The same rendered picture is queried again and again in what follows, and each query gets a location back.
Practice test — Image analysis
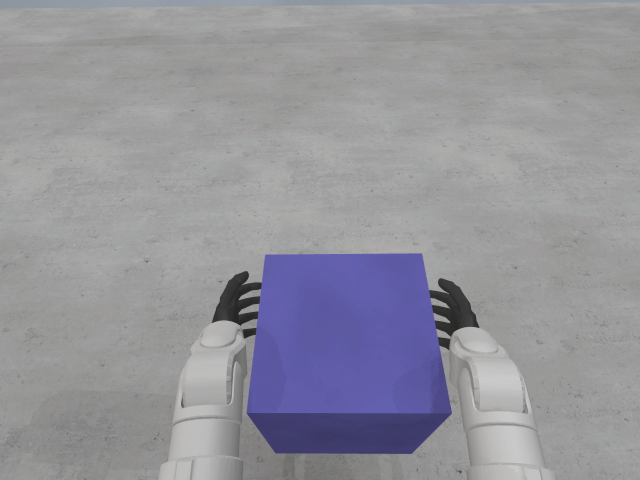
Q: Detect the robot right hand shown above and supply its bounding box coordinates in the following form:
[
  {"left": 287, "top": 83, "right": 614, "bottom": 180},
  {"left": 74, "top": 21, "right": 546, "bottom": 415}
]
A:
[{"left": 429, "top": 278, "right": 479, "bottom": 350}]

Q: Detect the robot left hand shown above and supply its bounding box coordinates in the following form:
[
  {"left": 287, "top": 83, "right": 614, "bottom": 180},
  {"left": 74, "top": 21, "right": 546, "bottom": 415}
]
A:
[{"left": 212, "top": 271, "right": 262, "bottom": 339}]

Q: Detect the left robot forearm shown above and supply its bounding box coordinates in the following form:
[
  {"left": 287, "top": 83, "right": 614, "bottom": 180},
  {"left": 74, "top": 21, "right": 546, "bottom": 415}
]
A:
[{"left": 158, "top": 321, "right": 247, "bottom": 480}]

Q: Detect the carton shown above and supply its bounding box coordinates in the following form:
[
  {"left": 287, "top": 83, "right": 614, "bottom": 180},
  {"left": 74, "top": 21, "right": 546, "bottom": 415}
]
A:
[{"left": 246, "top": 253, "right": 452, "bottom": 454}]

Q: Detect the right robot forearm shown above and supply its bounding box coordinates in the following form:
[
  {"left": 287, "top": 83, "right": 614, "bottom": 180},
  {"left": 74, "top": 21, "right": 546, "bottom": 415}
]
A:
[{"left": 449, "top": 327, "right": 557, "bottom": 480}]

